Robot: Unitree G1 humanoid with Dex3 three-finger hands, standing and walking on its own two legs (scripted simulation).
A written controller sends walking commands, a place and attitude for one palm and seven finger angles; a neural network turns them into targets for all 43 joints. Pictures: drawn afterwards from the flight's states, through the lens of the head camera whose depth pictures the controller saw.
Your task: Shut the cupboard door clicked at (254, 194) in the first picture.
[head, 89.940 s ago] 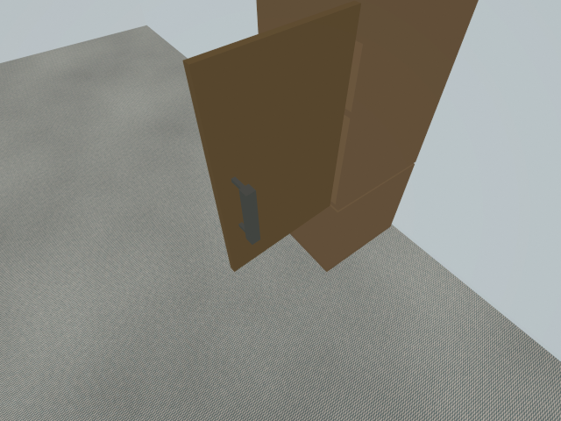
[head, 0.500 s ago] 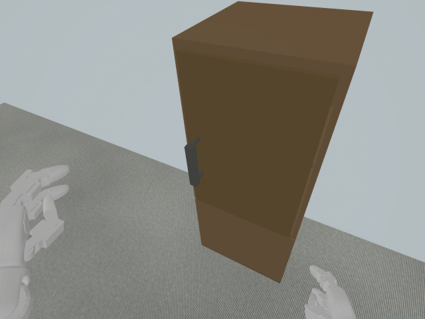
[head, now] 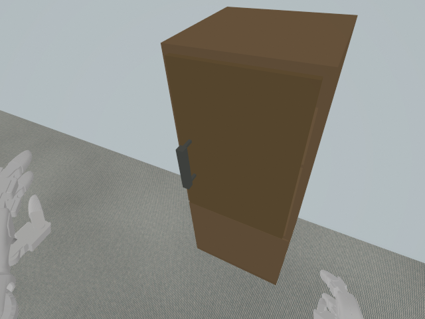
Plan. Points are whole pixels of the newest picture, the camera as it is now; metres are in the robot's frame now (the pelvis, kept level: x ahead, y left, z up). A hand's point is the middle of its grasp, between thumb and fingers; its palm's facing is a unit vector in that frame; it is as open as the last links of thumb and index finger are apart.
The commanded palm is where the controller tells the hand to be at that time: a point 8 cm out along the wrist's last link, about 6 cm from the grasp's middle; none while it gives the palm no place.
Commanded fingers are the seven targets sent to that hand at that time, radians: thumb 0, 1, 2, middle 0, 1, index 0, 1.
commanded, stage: step back with the hand held close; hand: left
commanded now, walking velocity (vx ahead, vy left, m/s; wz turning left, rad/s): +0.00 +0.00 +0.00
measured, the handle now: (188, 164) +0.60 +0.16 -0.09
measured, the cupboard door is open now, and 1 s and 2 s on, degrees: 0 0 0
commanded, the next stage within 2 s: stop stepping back and stand still in 1.22 s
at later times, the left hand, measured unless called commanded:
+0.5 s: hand (11, 238) +0.17 +0.30 +0.17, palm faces +0.40 -0.76 -0.51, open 7.4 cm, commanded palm +0.11 +0.34 +0.18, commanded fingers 0.00 0.90 0.90 -0.20 -0.30 -0.20 -0.30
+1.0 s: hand out of the picture +0.04 +0.29 +0.18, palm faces +0.53 -0.74 -0.41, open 7.4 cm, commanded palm -0.02 +0.33 +0.18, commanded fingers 0.00 0.90 0.90 -0.20 -0.30 -0.20 -0.30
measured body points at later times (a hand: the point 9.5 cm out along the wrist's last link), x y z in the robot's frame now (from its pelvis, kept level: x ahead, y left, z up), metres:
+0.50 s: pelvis -0.04 +0.04 +0.00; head -0.03 +0.03 +0.45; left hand +0.14 +0.34 +0.20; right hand +0.14 -0.21 -0.08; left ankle +0.00 +0.12 -0.74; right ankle -0.04 -0.10 -0.74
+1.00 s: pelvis -0.14 +0.02 -0.02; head -0.15 +0.03 +0.43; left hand +0.00 +0.33 +0.20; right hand +0.04 -0.21 -0.10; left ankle -0.01 +0.13 -0.73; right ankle -0.04 -0.10 -0.74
